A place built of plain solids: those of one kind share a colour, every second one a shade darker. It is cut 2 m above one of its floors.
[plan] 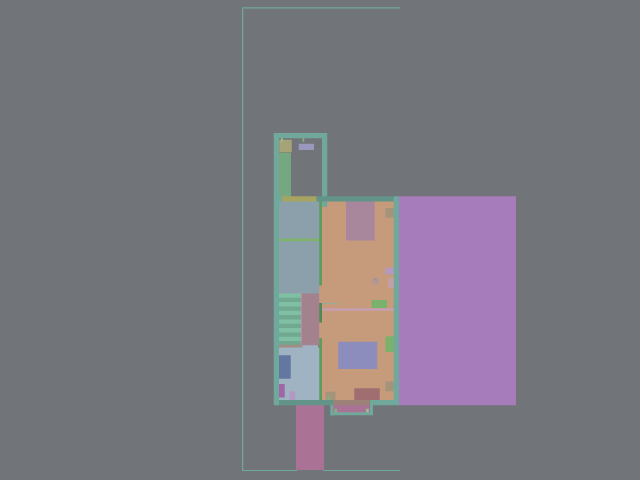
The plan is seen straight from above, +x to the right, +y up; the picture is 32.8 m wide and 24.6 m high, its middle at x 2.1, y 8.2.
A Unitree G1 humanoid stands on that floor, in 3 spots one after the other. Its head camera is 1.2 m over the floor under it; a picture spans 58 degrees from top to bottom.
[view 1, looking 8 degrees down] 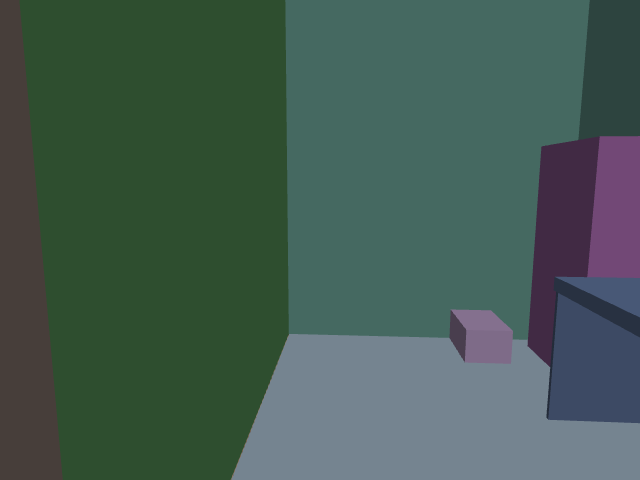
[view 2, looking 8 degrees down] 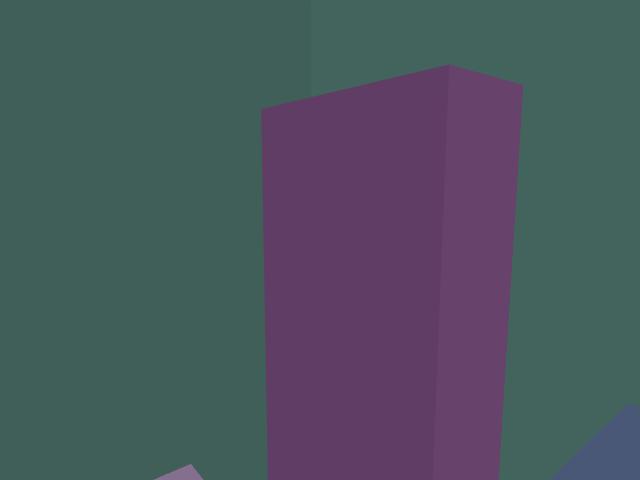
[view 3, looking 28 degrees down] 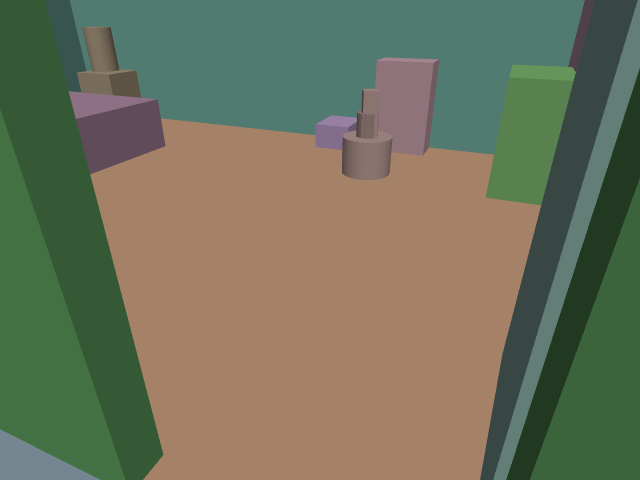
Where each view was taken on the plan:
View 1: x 1.59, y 3.23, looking -86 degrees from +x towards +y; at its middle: wall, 3.27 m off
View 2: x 1.05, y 1.35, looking -129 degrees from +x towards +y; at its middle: shelf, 1.21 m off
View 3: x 1.59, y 5.09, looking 23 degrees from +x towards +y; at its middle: upper_floor_rooms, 2.56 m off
